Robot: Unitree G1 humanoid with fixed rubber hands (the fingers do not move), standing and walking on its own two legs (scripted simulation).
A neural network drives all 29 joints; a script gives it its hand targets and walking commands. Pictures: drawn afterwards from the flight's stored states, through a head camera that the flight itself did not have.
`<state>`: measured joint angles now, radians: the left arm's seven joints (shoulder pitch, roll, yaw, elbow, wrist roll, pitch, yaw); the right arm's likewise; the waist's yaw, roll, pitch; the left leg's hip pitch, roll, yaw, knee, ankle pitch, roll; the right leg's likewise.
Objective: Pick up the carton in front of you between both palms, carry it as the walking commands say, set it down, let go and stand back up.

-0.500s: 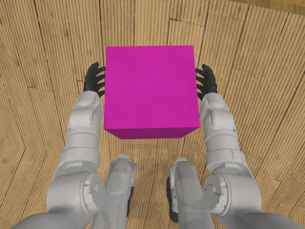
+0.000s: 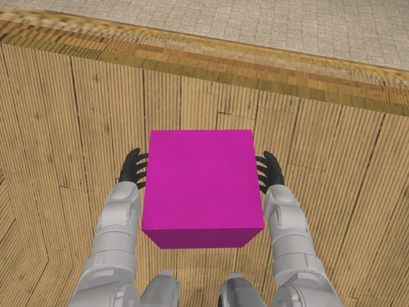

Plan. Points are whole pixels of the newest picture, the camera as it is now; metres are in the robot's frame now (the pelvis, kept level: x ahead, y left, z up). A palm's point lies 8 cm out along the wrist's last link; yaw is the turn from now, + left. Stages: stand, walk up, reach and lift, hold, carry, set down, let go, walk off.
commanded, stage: reach and lift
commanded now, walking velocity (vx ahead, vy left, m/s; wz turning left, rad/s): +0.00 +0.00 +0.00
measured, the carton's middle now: (201, 195) +0.35 +0.01 -0.09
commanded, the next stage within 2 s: hold in 1.42 s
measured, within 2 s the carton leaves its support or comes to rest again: neither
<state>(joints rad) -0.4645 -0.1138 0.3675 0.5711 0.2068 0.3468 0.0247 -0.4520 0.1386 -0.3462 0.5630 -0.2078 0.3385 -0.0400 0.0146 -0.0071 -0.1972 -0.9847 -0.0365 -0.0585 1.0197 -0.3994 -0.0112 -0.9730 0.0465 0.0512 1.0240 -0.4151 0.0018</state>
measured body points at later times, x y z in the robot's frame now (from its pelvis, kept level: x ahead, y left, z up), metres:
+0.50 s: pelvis +0.02 +0.00 +0.07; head -0.02 +0.00 +0.52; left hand +0.33 +0.15 +0.10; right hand +0.33 -0.15 +0.10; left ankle +0.04 +0.12 -0.66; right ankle +0.04 -0.12 -0.66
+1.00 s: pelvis +0.02 +0.00 +0.08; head +0.00 +0.00 +0.53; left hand +0.33 +0.16 +0.10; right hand +0.33 -0.15 +0.10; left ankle +0.04 +0.12 -0.66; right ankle +0.04 -0.12 -0.66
